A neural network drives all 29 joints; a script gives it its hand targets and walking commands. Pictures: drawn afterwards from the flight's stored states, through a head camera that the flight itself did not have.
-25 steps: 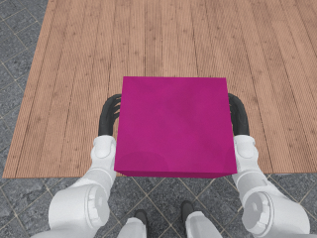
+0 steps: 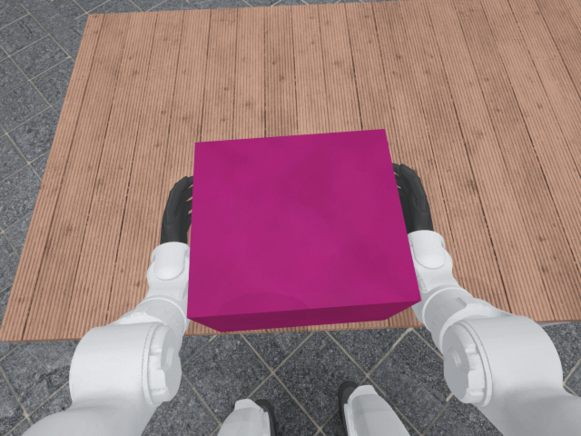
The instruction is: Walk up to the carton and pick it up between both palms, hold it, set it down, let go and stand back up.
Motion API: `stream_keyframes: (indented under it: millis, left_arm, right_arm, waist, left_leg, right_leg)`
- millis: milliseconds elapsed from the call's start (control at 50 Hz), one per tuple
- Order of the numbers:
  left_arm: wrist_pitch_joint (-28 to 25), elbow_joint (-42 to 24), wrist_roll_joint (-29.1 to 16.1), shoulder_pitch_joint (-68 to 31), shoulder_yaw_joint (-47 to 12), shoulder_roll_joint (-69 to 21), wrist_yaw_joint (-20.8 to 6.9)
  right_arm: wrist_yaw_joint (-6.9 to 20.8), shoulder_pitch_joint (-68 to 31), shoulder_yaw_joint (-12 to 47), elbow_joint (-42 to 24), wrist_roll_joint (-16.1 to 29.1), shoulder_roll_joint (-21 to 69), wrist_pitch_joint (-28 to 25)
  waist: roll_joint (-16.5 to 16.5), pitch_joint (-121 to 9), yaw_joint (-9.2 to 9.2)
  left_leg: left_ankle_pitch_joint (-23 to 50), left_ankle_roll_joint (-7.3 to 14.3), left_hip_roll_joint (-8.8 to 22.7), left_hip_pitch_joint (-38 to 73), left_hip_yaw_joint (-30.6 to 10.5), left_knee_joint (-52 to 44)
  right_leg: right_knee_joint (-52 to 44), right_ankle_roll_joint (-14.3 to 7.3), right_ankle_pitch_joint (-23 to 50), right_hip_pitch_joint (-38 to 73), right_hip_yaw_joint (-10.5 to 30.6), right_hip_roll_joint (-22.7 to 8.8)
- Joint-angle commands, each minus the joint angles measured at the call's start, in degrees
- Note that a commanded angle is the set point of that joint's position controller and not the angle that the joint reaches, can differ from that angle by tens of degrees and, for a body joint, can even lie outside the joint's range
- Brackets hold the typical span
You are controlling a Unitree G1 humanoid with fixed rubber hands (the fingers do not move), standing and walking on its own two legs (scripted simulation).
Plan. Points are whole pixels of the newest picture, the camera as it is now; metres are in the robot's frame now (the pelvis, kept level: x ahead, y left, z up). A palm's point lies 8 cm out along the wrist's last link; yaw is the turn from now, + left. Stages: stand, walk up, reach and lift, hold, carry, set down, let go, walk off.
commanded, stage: set down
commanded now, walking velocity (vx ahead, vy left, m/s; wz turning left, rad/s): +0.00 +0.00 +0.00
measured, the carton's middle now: (296, 237) +0.39 +0.00 -0.04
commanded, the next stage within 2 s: none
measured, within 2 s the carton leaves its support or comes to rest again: neither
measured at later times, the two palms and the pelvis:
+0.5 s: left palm (165, 239) +0.38 +0.18 -0.01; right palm (450, 254) +0.34 -0.20 -0.04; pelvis -0.02 +0.01 +0.00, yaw +0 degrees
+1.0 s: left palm (136, 296) +0.31 +0.21 +0.00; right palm (474, 297) +0.28 -0.21 -0.02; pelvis -0.03 +0.00 +0.01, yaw +0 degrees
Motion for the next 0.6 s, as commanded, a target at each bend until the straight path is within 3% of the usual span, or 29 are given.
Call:
stream_keyframes:
  millis: [0,100,200,360,580]
  left_arm:
    - [-0.75,-4.77,-7.9,-20.18,-6.55,8.75,-1.07]
    - [-0.56,-6.18,-8.55,-18.52,-7.2,9.42,-1.37]
    - [-0.26,-6.82,-9.5,-14.41,-7.6,10.37,-2.19]
    - [0.59,-7.47,-12.02,-10.66,-9.77,12.21,-3.25]
    - [1.71,-9.72,-15.6,-5.11,-12.99,13.08,-4.55]
  right_arm:
    - [-0.87,-19.04,2.3,3.82,7.1,-14.18,-4.37]
    - [-0.18,-18.47,4.68,3.57,9.78,-16.35,-4.97]
    - [0.47,-14.53,8.86,1.15,12.87,-16.45,-4.34]
    - [1.44,-10.91,11.83,-5.35,16.74,-17.39,-2.62]
    - [2.16,-6.13,13.47,-13.5,18.06,-16.66,-1.42]
  waist:
    - [4.64,-45.64,-0.25]
    - [4.97,-44.24,-0.03]
    - [3.09,-42.04,1.06]
    - [1.98,-36.36,1.7]
    - [-2.1,-24.65,2.21]
  left_leg:
    - [35.82,-5.97,-4.32,28.24,0.31,6.98]
    - [37.03,-6.44,-4.0,32.16,-0.21,6.84]
    - [35.31,-5.64,-4.2,34.28,-0.18,5.4]
    - [28.46,-4.65,-4.45,35.31,-0.72,1.94]
    - [15.42,-3.26,-4.79,33.02,-1.98,-2.77]
  right_leg:
    - [2.79,-0.47,27.08,20.03,-5.92,3.74]
    - [1.7,-0.49,24.46,18.06,-6.75,4.27]
    - [0.47,-0.19,22.86,20.21,-6.67,4.27]
    - [-1.59,-0.33,16.57,21.14,-7.32,4.17]
    - [-4.25,-0.48,7.83,25.22,-7.16,3.91]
